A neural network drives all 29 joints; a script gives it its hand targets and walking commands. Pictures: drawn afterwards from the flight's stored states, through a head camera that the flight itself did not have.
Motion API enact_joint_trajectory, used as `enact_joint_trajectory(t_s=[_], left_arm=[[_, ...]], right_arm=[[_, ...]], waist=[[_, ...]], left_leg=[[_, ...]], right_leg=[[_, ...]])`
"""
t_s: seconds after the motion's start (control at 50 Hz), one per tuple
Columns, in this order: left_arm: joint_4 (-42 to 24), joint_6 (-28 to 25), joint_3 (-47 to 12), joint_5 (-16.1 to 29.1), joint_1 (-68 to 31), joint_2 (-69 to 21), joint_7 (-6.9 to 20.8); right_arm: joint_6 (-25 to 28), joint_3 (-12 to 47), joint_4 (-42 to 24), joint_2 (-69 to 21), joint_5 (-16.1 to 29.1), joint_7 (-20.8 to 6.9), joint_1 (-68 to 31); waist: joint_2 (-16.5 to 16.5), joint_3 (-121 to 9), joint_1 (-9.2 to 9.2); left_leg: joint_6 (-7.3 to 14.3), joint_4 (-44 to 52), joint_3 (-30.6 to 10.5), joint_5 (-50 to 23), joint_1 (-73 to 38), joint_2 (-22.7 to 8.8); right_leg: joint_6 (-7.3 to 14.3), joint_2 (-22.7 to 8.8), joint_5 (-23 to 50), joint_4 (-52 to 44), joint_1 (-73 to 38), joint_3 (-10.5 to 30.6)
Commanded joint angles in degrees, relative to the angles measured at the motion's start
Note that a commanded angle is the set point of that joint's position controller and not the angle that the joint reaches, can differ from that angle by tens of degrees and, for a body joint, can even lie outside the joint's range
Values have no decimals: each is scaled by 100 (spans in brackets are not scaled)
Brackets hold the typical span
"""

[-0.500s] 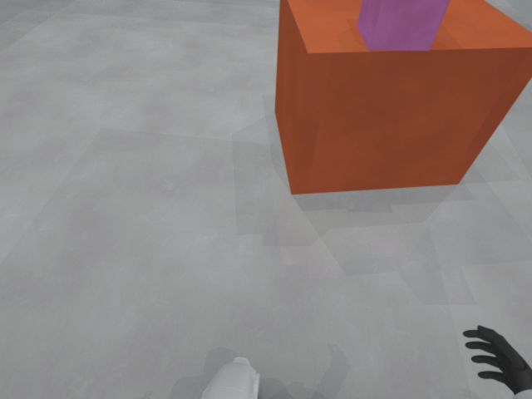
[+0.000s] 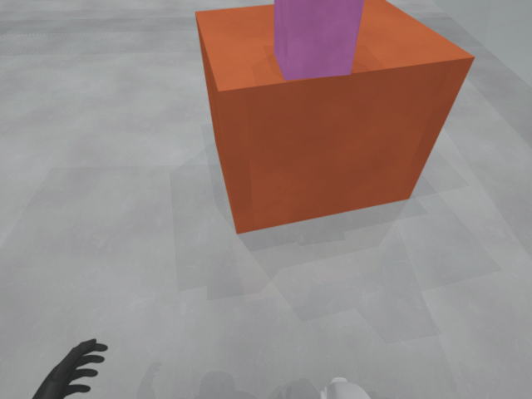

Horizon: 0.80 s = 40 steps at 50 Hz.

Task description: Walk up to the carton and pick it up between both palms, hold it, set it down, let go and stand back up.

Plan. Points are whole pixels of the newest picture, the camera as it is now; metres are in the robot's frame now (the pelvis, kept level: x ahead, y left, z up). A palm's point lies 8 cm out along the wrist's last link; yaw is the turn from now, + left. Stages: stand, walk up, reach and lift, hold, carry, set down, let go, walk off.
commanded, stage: walk up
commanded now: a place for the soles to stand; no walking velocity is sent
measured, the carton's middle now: (313, 22) +1.11 -0.15 +0.11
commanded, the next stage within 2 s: none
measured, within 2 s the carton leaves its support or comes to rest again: neither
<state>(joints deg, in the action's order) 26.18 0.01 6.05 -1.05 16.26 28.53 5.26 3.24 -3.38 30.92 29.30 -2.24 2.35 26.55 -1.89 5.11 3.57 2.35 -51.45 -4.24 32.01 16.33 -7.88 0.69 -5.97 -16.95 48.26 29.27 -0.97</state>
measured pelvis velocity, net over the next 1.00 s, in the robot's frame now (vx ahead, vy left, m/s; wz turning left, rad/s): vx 0.36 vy -0.13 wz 0.10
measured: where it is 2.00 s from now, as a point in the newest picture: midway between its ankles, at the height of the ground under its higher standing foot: (322, 290)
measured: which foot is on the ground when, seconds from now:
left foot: down 0.00-0.00, up 0.02-0.40, down 0.42-0.86, up 0.88-1.00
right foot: down 0.00-0.42, up 0.44-0.82, down 0.84-1.00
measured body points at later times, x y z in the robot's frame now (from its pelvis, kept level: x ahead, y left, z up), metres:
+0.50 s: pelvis +0.19 -0.04 +0.00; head +0.21 -0.01 +0.45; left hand +0.15 +0.28 -0.11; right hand +0.43 -0.31 -0.02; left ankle +0.27 +0.07 -0.69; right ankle +0.13 -0.17 -0.63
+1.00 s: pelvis +0.36 -0.13 +0.00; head +0.37 -0.14 +0.45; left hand +0.47 +0.20 -0.06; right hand +0.49 -0.47 -0.07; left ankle +0.34 +0.00 -0.64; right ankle +0.43 -0.27 -0.69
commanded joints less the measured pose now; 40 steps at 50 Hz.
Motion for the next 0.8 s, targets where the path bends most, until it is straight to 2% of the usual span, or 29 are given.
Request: enact_joint_trajectory(t_s=[0.0,0.02,0.04,0.06,0.1,0.12,0.16,0.18,0.24,0.28,0.32,0.34,0.36,0.38,0.4,0.42,0.44,0.46,0.48,0.5,0.52,0.54,0.58,0.6,0.62,0.7,0.72,0.76,0.78], left_arm=[[-4,-181,649,-94,2111,1524,-215],[-246,-188,611,-2,1539,1787,-297],[-382,-208,592,97,1111,1686,-356],[-343,-183,547,99,835,1556,-420],[-255,-203,460,-66,402,1509,-480],[-251,-207,371,-102,417,1331,-490],[-144,-269,272,-117,646,1253,-495],[-139,-305,262,-124,665,1258,-500],[-103,-254,230,-164,717,1290,-496],[13,-228,199,-124,899,1121,-520],[24,-207,186,-89,947,1137,-491],[59,-174,170,-74,811,1162,-471],[59,-147,122,-56,708,1095,-437],[24,-142,73,-7,506,979,-399],[88,-138,5,-19,720,790,-368],[-42,-162,-80,-4,715,461,-310],[-171,-60,123,24,632,951,-295],[-301,66,270,-23,164,1442,-321],[-304,105,252,-4,111,1245,-309],[-188,115,201,15,225,1039,-344],[-105,132,245,-17,577,1000,-355],[0,166,254,-44,845,977,-319],[118,186,286,-54,1049,932,-231],[134,200,292,-44,869,886,-177],[100,189,278,-7,761,819,-139],[-212,159,311,-39,101,793,-11],[-248,140,326,-44,-19,819,20],[-159,117,349,9,237,761,61],[-80,95,366,24,452,722,53]], right_arm=[[114,-145,-881,380,195,-41,-601],[29,-334,-1067,836,379,18,-805],[-19,-386,-1150,1043,317,59,-1008],[-46,-455,-952,1180,339,23,-1014],[-114,-488,-613,1094,277,-27,-364],[-128,-490,-484,1102,204,-62,-417],[-132,-438,-425,942,179,-118,-651],[-138,-448,-493,926,130,-124,-806],[-114,-397,-544,764,179,-181,-1326],[-103,-359,-471,621,178,-208,-1519],[-62,-362,-461,625,136,-184,-1671],[-37,-355,-466,555,175,-165,-1532],[-26,-368,-422,513,156,-162,-1347],[7,-411,-236,540,195,-115,-903],[15,-565,-91,848,136,-63,-179],[0,-686,-91,1242,60,46,601],[-55,-793,-321,1681,62,134,419],[-81,-778,-374,1617,120,197,404],[-48,-684,-459,1500,71,245,100],[-32,-607,-437,1377,69,259,-114],[5,-495,-518,1243,71,259,-574],[32,-488,-548,1221,96,220,-719],[123,-449,-613,1081,75,174,-749],[149,-488,-572,1220,15,164,-797],[168,-481,-605,1255,-28,163,-773],[224,-562,-566,1505,-50,147,-634],[211,-584,-609,1556,-40,131,-747],[183,-607,-691,1659,-41,105,-1168],[129,-541,-695,1577,-11,100,-1136]], waist=[[-1722,-1078,-1489],[-1470,-802,-1317],[-498,-171,-965],[-323,199,-873],[-918,249,-468],[-970,210,-548],[-1136,381,-669],[-1092,263,-671],[-1378,361,-800],[-954,334,-868],[-881,313,-839],[-866,323,-699],[-530,86,-516],[-60,-52,-144],[682,-673,259],[1287,-1497,695],[1155,-1650,601],[277,-1301,660],[71,-584,499],[34,-359,168],[415,-54,-162],[839,16,-251],[1199,-59,-250],[1199,-63,-292],[1253,27,-274],[1457,271,-159],[1387,86,-178],[1587,97,-462],[1168,273,-606]], left_leg=[[-9,-2427,328,322,3167,903],[-118,-3000,-270,258,3803,1109],[-124,-3202,-772,-27,3685,844],[-192,-3150,-729,-375,3525,748],[-218,-2567,-158,-727,2831,317],[-288,-2315,-48,-630,2570,242],[-266,-1905,66,-651,2517,261],[-166,-1733,62,-719,2410,243],[-85,-840,380,-563,2309,371],[-33,-455,610,-782,2333,494],[33,-142,704,-965,1845,565],[84,181,813,-1152,1449,658],[122,742,916,-1444,526,788],[193,1196,1015,-1948,-782,1020],[335,1507,473,-1614,-2227,806],[846,1992,-1903,-299,-3053,-697],[1641,3233,-4680,668,-2946,-1824],[1777,3373,-4425,1363,-2389,-1922],[1745,3323,-3853,1236,-1922,-1819],[1429,3103,-3148,707,-1226,-1625],[1227,3155,-2576,517,-769,-1390],[1188,3136,-2115,275,-384,-1200],[1238,3141,-1699,96,-207,-1097],[1249,3195,-1513,446,-29,-1022],[1216,3138,-1313,193,-73,-951],[1129,3108,-1254,840,222,-1119],[1023,3097,-1000,1226,478,-914],[934,2999,-656,1501,1230,-1062],[888,2746,-415,1556,1745,-946]], right_leg=[[679,-1035,-3178,-1918,-3407,2507],[1418,-1856,-3926,-3661,-3220,4838],[1193,-2012,-4284,-3902,-2338,4890],[969,-1866,-4336,-3831,-2024,4306],[993,-1558,-2948,-3191,-1419,2810],[1037,-1410,-2391,-3032,-1436,2439],[1277,-1600,-1009,-2981,-1366,2170],[1278,-1630,-539,-2858,-1528,2222],[1358,-1456,-412,-2909,-1673,1736],[1151,-1266,702,-2559,-2145,1154],[1110,-1393,1110,-2457,-1934,1216],[1008,-1353,1308,-2235,-1668,752],[938,-1206,1048,-1913,-1302,477],[712,-989,967,-1476,-505,148],[461,-667,1166,58,-4,-390],[215,-253,51,1725,692,-587],[67,525,-1797,2734,1373,-136],[74,196,-1717,3304,1563,560],[-72,213,-1629,3733,1931,679],[72,2,-1316,3358,1598,826],[16,-16,-1267,2960,1363,867],[-37,-6,-1125,2780,1072,942],[-98,-26,-974,2549,956,725],[-91,-53,-777,2433,837,730],[-87,-101,-744,2151,996,607],[22,-298,-434,963,817,319],[70,-214,-304,736,310,217],[157,-112,-204,309,-807,-57],[180,155,-77,-131,-1393,-388]])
